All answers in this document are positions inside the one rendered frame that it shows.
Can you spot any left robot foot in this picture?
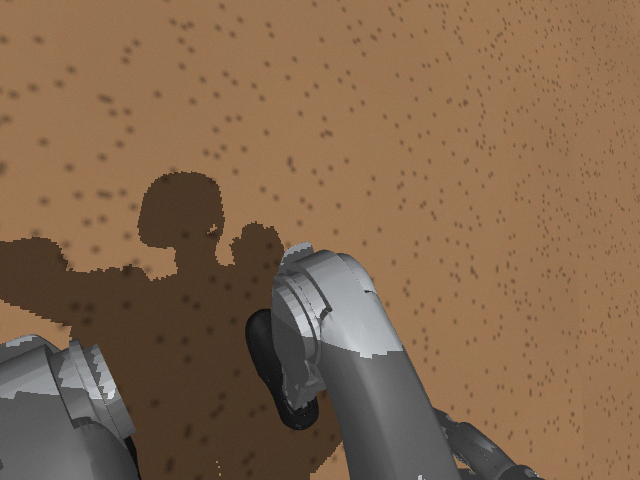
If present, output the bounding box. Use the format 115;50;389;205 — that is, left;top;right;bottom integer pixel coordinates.
124;436;142;480

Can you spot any right robot foot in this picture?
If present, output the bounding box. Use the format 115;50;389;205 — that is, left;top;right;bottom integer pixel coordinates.
245;309;319;430

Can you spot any right robot hand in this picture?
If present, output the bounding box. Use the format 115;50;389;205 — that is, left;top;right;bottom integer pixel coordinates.
433;407;516;480

